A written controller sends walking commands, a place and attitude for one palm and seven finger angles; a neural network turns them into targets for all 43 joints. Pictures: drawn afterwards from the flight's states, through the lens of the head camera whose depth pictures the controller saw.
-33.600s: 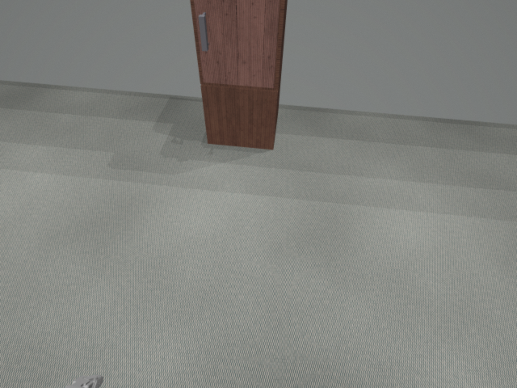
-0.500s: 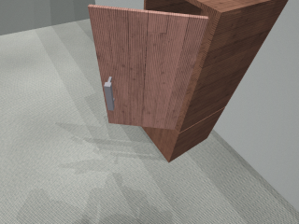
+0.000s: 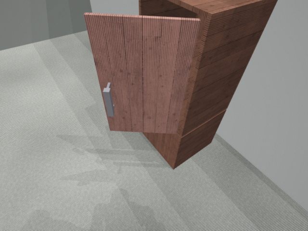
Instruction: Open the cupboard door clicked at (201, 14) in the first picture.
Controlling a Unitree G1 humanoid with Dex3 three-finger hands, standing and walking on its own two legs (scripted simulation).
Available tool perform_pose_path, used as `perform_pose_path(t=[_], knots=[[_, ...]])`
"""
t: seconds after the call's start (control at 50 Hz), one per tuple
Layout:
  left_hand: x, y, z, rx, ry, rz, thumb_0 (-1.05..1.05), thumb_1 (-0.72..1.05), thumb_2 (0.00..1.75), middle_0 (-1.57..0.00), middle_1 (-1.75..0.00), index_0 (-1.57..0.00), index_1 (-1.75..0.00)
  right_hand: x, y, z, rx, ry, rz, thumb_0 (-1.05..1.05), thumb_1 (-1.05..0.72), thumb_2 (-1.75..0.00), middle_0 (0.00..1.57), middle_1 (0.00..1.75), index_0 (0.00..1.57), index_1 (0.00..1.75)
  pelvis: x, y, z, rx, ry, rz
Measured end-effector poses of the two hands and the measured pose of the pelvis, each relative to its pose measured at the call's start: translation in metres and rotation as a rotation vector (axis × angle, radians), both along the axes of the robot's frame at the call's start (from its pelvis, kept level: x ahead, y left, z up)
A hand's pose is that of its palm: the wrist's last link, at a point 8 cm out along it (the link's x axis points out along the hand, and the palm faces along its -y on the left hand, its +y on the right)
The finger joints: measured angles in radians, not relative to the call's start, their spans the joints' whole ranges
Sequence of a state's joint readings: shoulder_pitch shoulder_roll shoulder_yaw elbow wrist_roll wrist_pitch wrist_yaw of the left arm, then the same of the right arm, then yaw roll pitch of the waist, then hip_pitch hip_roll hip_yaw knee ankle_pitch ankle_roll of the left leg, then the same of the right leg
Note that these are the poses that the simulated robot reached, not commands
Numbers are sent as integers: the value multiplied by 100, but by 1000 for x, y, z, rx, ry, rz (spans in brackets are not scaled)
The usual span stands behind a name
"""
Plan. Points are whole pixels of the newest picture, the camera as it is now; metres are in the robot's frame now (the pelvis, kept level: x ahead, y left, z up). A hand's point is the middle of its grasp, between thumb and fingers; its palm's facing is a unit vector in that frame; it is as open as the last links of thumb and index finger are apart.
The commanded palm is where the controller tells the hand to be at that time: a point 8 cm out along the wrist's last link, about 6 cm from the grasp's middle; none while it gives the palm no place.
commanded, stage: look again from close up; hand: left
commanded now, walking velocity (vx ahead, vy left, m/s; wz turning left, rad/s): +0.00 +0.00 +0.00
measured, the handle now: (110, 99) +0.63 +0.22 -0.08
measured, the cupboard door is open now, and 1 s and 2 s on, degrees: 52 52 52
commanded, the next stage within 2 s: shuffle to correct the standing spot in 0.44 s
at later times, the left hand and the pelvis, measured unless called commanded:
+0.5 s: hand out of the picture -0.03 +0.18 -0.18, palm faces +0.02 -0.99 -0.17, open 7.4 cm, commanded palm none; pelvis -0.02 +0.01 +0.00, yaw +0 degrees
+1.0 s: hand out of the picture -0.02 +0.17 -0.18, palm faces +0.03 -0.99 -0.14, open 7.4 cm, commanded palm none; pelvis +0.04 +0.01 -0.01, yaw -2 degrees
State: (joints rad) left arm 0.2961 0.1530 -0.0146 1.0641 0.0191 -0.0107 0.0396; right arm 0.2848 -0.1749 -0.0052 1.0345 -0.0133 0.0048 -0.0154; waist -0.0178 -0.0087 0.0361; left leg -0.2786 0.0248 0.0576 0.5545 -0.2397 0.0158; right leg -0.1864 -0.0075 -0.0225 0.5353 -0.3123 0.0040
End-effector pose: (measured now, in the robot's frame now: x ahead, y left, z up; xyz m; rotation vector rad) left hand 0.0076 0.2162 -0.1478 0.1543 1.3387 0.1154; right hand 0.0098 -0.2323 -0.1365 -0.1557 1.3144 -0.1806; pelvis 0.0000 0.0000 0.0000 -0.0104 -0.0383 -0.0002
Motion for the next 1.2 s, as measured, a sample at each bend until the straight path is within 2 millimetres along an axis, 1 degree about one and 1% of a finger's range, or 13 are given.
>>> perform_pose_path(t=[0.14,0.28,0.62,0.74,0.82,0.9,0.96,1.02,1.1,1.14,1.2], knots=[[5,16,3,21,-50,-4,1,91,89,-20,-30,-20,-30,-16,15,-2,27,12,-2,1,-91,-90,20,30,20,30,-9,4,0,0,7,5],[-5,23,4,22,-43,4,0,91,89,-20,-30,-20,-30,-23,20,0,27,17,-4,1,-92,-90,20,30,20,30,-13,8,1,0,13,4],[-53,8,0,-27,69,34,0,91,89,-20,-30,-20,-30,-19,18,4,13,13,5,1,-91,-90,20,30,20,30,-17,11,4,1,17,0],[-62,4,-1,-38,97,60,0,91,89,-20,-30,-20,-30,-19,17,2,18,37,3,1,-91,-90,20,30,20,30,-9,10,3,1,25,-2],[-64,4,-4,-45,119,78,0,91,89,-20,-30,-20,-30,-15,19,-1,18,43,1,1,-91,-90,20,30,20,30,1,11,-1,-2,23,-1],[-57,5,-7,-50,137,84,0,91,89,-20,-30,-20,-30,-7,23,-3,20,48,-10,1,-91,-90,20,30,20,30,16,13,-4,-1,26,-3],[-44,6,-8,-49,142,74,0,91,89,-20,-30,-20,-30,1,26,-5,25,49,-25,1,-91,-90,20,30,20,30,28,13,-5,8,35,-13],[-23,5,-6,-41,136,47,0,91,89,-20,-30,-20,-30,7,27,-7,38,48,-48,1,-91,-90,20,30,20,30,39,10,-6,17,42,-36],[11,0,-4,-28,73,48,0,91,89,-20,-30,-20,-30,18,27,-11,61,77,-50,1,-91,-90,20,30,20,30,56,4,-6,-1,48,-22],[23,-1,-2,-24,39,68,0,91,89,-20,-30,-20,-30,31,26,-9,60,95,-24,1,-91,-90,20,30,20,30,65,3,-4,2,50,-10],[29,-1,0,-28,42,92,0,91,89,-20,-30,-20,-30,61,20,-2,32,94,8,2,-93,-90,20,30,20,30,79,8,0,9,47,-2]])
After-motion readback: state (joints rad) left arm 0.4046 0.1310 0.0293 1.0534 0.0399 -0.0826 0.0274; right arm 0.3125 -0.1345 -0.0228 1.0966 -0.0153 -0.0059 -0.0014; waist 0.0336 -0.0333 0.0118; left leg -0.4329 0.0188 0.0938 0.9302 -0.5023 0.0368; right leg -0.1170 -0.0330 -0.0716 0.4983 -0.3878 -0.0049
